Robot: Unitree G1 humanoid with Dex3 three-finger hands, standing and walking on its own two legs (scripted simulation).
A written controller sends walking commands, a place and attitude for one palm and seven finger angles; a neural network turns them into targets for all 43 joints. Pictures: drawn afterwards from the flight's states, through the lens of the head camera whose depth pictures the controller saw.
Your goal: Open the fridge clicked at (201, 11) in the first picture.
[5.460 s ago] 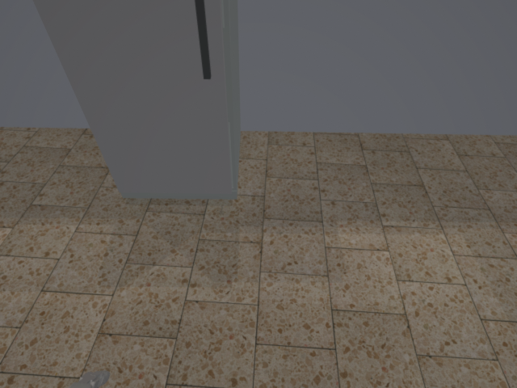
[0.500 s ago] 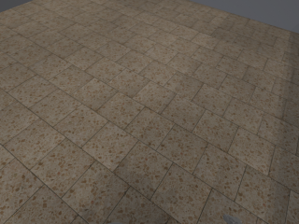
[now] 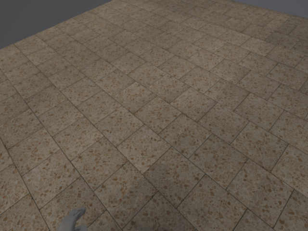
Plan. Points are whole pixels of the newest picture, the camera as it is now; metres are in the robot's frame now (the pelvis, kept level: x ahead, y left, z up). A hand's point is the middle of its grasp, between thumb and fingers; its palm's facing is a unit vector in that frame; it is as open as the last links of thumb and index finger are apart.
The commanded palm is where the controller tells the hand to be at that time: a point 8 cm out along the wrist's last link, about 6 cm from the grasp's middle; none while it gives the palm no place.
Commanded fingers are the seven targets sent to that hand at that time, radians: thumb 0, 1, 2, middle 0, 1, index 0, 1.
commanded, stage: walk to a spot facing it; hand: right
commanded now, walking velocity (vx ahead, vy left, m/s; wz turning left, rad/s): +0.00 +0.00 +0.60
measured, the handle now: out of the picture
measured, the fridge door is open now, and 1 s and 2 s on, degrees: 0 0 0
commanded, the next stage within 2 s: turn to face it in 0.78 s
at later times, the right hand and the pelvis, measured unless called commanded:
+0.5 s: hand (207, 223) +0.17 -0.13 -0.14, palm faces -0.37 +0.90 -0.23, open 7.4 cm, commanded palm none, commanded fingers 0.00 -0.90 -0.90 0.20 0.30 0.20 0.30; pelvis -0.01 +0.02 +0.01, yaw +21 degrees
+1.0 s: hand (192, 228) +0.16 -0.10 -0.20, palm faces -0.33 +0.93 -0.14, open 7.4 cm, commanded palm none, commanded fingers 0.00 -0.90 -0.90 0.20 0.30 0.20 0.30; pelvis +0.16 +0.08 -0.02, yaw +23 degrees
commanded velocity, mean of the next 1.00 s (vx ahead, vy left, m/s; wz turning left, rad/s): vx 0.20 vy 0.00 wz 0.19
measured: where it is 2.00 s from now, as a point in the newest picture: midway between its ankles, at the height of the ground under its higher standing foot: outside the picture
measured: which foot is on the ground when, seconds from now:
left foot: up 0.00-0.50, down 0.52-0.98, up 1.00-1.00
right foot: down 0.00-0.52, up 0.54-0.96, down 0.98-1.00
